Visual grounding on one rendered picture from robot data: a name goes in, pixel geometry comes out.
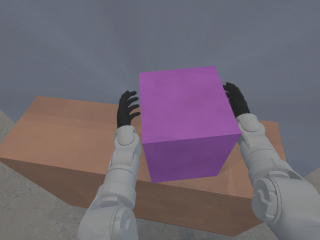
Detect carton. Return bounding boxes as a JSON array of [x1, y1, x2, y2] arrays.
[[139, 65, 242, 183]]

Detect robot left hand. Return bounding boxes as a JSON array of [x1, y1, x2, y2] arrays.
[[117, 90, 141, 128]]

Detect robot right forearm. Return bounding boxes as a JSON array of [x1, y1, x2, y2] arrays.
[[236, 113, 320, 197]]

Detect robot left upper arm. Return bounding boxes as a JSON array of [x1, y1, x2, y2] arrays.
[[77, 205, 139, 240]]

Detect robot right upper arm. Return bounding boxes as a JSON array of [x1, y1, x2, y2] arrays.
[[251, 176, 320, 240]]

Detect pedestal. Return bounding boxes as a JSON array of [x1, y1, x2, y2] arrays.
[[0, 96, 287, 237]]

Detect robot right hand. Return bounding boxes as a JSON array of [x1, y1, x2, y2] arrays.
[[222, 82, 250, 118]]

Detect robot left forearm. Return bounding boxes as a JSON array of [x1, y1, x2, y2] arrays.
[[77, 125, 142, 237]]

